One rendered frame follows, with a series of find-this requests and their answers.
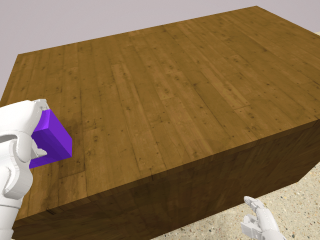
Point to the table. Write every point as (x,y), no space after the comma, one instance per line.
(170,124)

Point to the sponge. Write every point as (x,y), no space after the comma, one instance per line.
(50,136)

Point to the right robot forearm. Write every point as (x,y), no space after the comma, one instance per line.
(272,235)

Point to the left robot hand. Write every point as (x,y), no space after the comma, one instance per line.
(24,117)

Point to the left robot forearm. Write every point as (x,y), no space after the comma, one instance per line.
(15,177)

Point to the right robot hand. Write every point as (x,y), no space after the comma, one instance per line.
(253,226)

